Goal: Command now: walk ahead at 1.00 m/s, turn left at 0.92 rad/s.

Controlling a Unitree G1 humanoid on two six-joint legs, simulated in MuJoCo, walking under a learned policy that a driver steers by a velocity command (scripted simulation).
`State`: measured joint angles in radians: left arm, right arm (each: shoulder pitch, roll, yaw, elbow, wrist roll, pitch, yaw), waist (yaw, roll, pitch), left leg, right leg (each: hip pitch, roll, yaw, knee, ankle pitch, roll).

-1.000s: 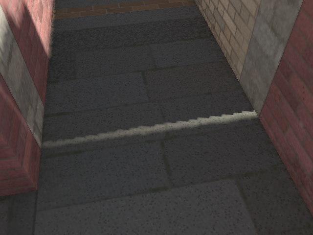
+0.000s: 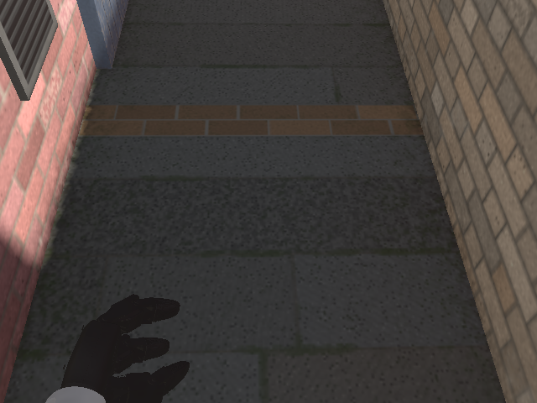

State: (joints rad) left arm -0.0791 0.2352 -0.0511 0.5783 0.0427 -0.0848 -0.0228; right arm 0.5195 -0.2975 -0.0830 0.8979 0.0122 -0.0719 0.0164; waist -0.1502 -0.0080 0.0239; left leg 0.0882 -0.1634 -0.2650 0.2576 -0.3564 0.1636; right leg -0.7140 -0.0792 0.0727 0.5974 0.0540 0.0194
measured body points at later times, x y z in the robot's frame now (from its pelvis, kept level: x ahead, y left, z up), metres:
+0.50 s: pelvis +0.47 +0.02 -0.02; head +0.49 +0.03 +0.43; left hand +0.34 +0.28 -0.15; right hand +0.77 -0.16 -0.06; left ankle +0.55 +0.14 -0.73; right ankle +0.27 -0.16 -0.68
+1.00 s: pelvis +0.82 +0.02 -0.01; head +0.87 +0.01 +0.43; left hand +1.01 +0.28 -0.11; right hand +0.97 -0.27 -0.10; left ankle +0.78 +0.19 -0.62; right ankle +0.92 -0.03 -0.73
